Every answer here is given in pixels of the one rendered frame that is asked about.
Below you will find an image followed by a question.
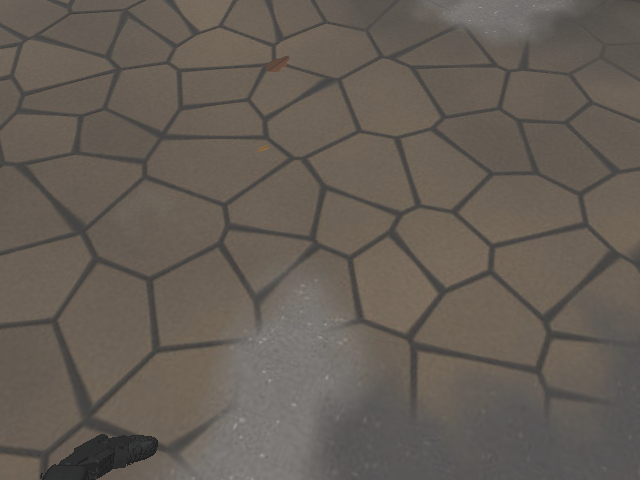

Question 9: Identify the left robot hand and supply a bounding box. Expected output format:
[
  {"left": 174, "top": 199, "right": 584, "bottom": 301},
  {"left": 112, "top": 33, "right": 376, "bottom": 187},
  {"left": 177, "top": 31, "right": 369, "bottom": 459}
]
[{"left": 40, "top": 434, "right": 158, "bottom": 480}]

